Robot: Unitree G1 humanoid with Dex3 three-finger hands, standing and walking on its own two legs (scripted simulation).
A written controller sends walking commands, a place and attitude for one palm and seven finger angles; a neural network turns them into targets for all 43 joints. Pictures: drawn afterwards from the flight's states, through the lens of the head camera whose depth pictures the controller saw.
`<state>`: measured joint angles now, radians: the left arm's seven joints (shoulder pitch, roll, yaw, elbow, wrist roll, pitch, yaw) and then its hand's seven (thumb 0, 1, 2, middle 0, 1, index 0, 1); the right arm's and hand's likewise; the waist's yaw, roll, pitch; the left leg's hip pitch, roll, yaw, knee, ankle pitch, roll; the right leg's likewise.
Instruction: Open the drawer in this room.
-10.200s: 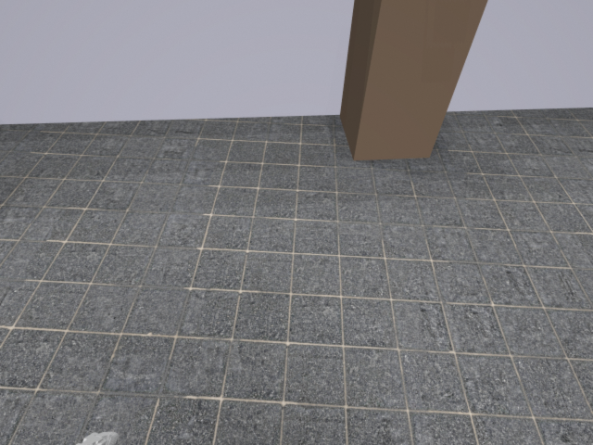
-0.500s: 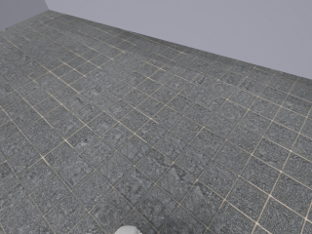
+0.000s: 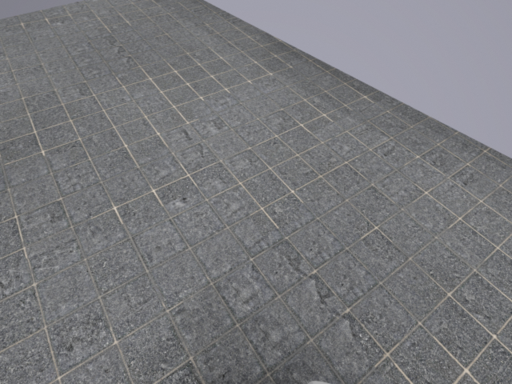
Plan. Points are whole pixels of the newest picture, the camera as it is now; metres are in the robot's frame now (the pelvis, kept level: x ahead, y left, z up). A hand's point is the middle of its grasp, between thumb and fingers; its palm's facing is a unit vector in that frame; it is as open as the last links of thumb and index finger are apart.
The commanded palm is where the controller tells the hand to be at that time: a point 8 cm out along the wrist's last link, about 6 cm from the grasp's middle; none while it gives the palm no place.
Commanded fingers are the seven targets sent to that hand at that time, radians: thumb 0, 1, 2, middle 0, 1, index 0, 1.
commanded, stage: turn or walk to find it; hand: left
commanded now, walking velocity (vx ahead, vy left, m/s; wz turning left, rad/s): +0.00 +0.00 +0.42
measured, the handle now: out of the picture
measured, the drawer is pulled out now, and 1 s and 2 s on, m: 0.00 0.00 0.00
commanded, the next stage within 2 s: none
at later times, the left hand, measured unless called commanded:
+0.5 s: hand out of the picture -0.01 +0.18 -0.17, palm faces +0.25 -0.94 -0.24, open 7.4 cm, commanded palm none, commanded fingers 0.00 0.90 0.90 -0.20 -0.30 -0.20 -0.30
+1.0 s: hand out of the picture -0.01 +0.20 -0.15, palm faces +0.42 -0.87 -0.28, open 7.4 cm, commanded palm none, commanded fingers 0.00 0.90 0.90 -0.20 -0.30 -0.20 -0.30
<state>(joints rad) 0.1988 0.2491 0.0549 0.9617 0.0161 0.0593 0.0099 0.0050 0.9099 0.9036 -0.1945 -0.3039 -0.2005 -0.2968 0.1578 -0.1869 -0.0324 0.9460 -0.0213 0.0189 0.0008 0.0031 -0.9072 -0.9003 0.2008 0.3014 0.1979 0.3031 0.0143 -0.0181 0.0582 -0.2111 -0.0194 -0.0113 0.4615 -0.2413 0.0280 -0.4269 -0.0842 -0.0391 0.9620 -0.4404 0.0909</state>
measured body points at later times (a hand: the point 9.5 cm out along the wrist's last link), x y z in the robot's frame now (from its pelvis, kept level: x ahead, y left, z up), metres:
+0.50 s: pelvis -0.02 -0.02 +0.00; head +0.02 -0.02 +0.44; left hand -0.02 +0.23 -0.15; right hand +0.08 -0.26 -0.16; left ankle -0.08 +0.11 -0.71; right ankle +0.00 -0.14 -0.74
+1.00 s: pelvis -0.03 -0.03 -0.01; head +0.00 -0.04 +0.44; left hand -0.03 +0.25 -0.13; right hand +0.12 -0.23 -0.17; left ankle -0.07 +0.10 -0.74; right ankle +0.02 -0.13 -0.74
